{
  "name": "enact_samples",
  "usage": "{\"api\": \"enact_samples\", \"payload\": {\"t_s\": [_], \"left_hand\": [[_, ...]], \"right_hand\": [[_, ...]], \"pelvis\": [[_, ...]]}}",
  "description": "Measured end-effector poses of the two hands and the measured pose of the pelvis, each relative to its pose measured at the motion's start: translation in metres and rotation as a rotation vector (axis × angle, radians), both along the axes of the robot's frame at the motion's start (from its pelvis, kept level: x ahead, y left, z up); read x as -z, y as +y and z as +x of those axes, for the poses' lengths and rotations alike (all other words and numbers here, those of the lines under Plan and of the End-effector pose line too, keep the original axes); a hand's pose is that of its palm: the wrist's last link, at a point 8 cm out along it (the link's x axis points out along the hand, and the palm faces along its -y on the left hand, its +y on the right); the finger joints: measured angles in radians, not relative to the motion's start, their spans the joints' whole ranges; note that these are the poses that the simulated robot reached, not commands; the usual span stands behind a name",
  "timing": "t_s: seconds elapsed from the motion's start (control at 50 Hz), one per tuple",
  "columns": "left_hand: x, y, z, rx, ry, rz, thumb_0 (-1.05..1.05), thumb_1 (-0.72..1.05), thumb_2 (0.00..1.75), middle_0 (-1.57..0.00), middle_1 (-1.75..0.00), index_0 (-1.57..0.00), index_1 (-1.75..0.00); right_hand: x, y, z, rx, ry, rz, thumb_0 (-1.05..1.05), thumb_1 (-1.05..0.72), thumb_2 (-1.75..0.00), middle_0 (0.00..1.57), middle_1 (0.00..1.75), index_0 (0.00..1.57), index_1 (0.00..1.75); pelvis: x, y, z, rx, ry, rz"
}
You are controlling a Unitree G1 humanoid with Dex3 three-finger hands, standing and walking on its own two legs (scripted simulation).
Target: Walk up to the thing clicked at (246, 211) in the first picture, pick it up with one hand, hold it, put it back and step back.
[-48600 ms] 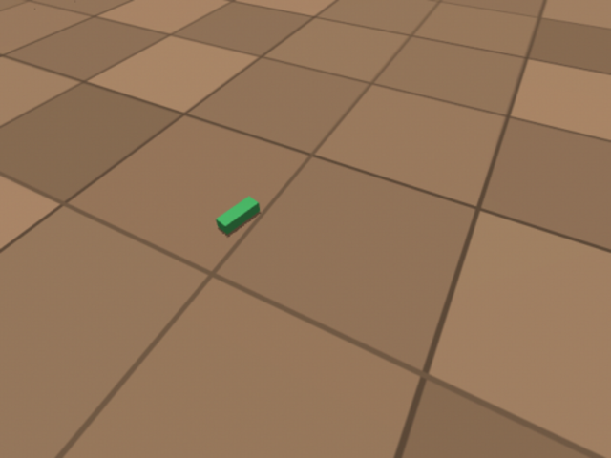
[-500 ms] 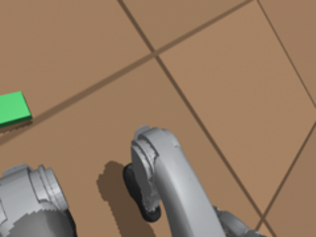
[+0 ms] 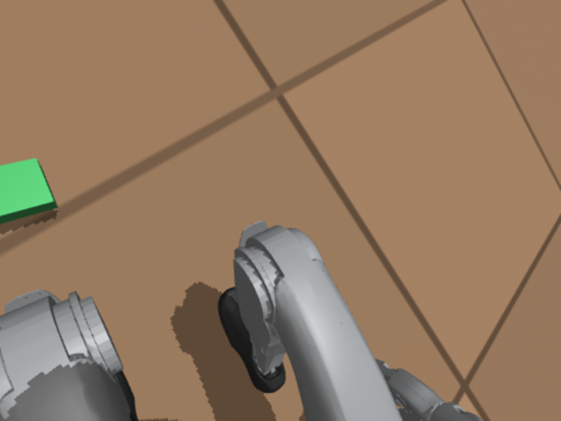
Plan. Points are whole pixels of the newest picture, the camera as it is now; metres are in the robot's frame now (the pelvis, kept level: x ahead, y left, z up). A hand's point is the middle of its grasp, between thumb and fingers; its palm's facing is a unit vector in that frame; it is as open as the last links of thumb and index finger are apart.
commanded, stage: open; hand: left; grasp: from above
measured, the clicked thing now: out of the picture +0.44 +0.28 -0.27
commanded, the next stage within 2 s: withdraw in 0.22 s
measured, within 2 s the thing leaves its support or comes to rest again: neither
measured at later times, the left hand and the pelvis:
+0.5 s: hand out of the picture +0.44 +0.29 -0.24, palm faces -0.40 -0.14 -0.90, open 13.7 cm; pelvis +0.00 +0.00 +0.00, yaw +0 degrees
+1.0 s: hand out of the picture +0.43 +0.30 -0.06, palm faces -0.48 -0.15 -0.86, open 14.1 cm; pelvis -0.01 -0.01 +0.06, yaw +7 degrees
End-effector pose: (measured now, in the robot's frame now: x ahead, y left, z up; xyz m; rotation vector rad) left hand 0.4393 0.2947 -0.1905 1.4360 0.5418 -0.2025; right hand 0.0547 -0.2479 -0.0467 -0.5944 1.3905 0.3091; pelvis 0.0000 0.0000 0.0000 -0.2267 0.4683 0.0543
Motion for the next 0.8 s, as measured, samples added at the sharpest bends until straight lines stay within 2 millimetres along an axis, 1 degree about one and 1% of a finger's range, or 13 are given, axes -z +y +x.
{"api": "enact_samples", "payload": {"t_s": [0.16, 0.34, 0.46, 0.52, 0.6, 0.64, 0.72, 0.8], "left_hand": [[0.0, -0.002, -0.003, 0.022, 0.014, -0.018, 0.0, -0.33, 0.85, -0.18, -0.96, -0.21, -0.94], [-0.002, -0.005, -0.002, 0.05, -0.015, -0.01, 0.0, -0.39, 0.92, -0.12, -1.04, -0.15, -1.01], [-0.005, -0.001, 0.0, 0.024, -0.037, 0.0, 0.0, -0.42, 0.94, -0.1, -1.04, -0.12, -1.01], [-0.011, 0.001, 0.004, 0.004, -0.069, -0.001, 0.0, -0.44, 0.95, -0.09, -1.02, -0.12, -1.0], [-0.033, 0.006, 0.011, -0.03, -0.148, 0.019, 0.0, -0.47, 0.95, -0.09, -1.01, -0.11, -0.99], [-0.05, 0.01, 0.015, -0.056, -0.189, 0.032, 0.0, -0.47, 0.95, -0.09, -1.01, -0.11, -0.99], [-0.098, 0.02, 0.018, -0.095, -0.242, 0.088, 0.0, -0.48, 0.96, -0.09, -0.99, -0.1, -0.98], [-0.144, 0.029, 0.013, -0.129, -0.164, 0.14, 0.0, -0.5, 0.98, -0.09, -0.98, -0.09, -0.98]], "right_hand": [[0.001, 0.0, -0.003, 0.002, 0.011, -0.001, 0.01, -0.91, -0.9, 0.2, 0.3, 0.2, 0.3], [0.001, -0.002, -0.004, -0.002, 0.006, -0.011, 0.01, -0.9, -0.9, 0.2, 0.3, 0.2, 0.3], [-0.003, -0.002, -0.005, 0.003, 0.008, -0.022, 0.01, -0.9, -0.9, 0.2, 0.3, 0.2, 0.3], [-0.004, -0.001, -0.005, 0.011, 0.015, -0.016, 0.01, -0.9, -0.9, 0.2, 0.3, 0.2, 0.3], [-0.002, -0.001, -0.003, 0.031, 0.016, 0.008, 0.01, -0.9, -0.9, 0.2, 0.3, 0.2, 0.3], [0.001, -0.002, 0.0, 0.059, 0.004, 0.023, 0.01, -0.9, -0.9, 0.2, 0.3, 0.2, 0.3], [0.009, -0.003, 0.012, 0.133, -0.027, 0.066, 0.01, -0.9, -0.9, 0.2, 0.3, 0.2, 0.3], [0.013, -0.005, 0.029, 0.194, -0.072, 0.103, 0.01, -0.91, -0.9, 0.2, 0.3, 0.2, 0.3]], "pelvis": [[-0.001, -0.002, 0.0, -0.001, -0.005, 0.004], [0.0, -0.002, -0.002, 0.003, -0.014, 0.004], [-0.002, 0.0, -0.002, 0.004, -0.006, -0.001], [-0.004, 0.0, -0.001, 0.002, 0.006, 0.0], [-0.005, -0.001, 0.003, -0.002, 0.03, 0.006], [-0.007, -0.002, 0.004, -0.006, 0.046, 0.009], [-0.016, -0.003, 0.008, -0.02, 0.092, 0.025], [-0.03, -0.004, 0.006, -0.035, 0.11, 0.052]]}}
